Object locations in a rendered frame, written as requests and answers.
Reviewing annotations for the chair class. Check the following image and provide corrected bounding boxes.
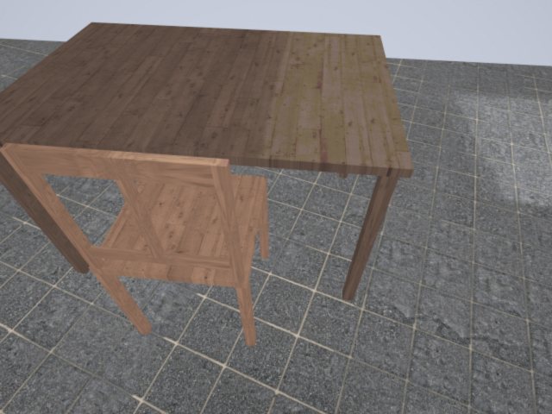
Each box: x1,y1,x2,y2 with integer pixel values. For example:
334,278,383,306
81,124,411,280
0,143,269,347

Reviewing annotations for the table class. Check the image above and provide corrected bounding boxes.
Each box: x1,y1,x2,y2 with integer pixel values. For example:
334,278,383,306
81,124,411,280
0,22,414,301

